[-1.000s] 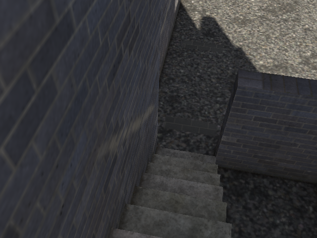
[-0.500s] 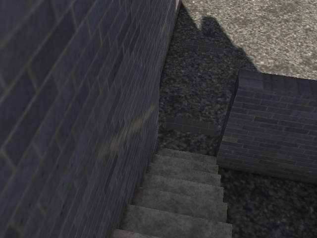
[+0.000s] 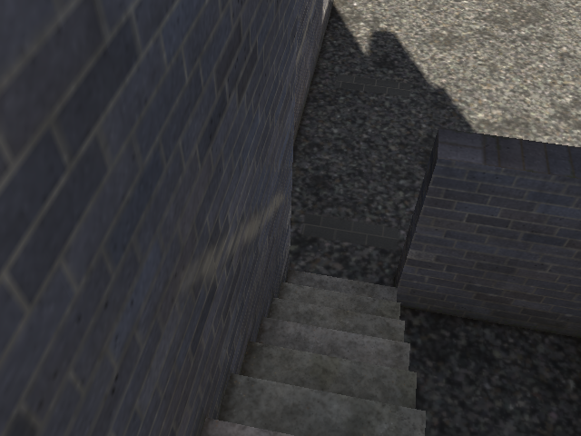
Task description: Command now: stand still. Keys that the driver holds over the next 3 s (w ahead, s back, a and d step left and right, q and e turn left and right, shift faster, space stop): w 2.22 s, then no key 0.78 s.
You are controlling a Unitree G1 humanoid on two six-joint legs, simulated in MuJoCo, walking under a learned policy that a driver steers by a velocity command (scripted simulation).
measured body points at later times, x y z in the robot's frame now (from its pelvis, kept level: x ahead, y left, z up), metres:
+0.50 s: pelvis +0.00 +0.00 +0.00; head +0.02 +0.01 +0.45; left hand -0.03 +0.24 -0.16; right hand +0.00 -0.22 -0.15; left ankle -0.01 +0.17 -0.71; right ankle -0.03 -0.06 -0.71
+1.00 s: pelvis +0.00 +0.00 +0.00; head +0.02 +0.01 +0.45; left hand -0.03 +0.24 -0.16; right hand +0.00 -0.22 -0.15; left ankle -0.01 +0.17 -0.71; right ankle -0.03 -0.06 -0.71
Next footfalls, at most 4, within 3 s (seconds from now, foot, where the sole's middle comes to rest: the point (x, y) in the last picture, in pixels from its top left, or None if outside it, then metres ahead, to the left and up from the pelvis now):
2.64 right None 0.12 -0.11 -0.76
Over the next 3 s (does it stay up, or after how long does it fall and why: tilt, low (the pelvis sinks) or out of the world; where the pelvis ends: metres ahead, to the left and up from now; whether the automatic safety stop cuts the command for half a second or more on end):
stays up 0.16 0.00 -0.06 its command is cut before an obstacle from the start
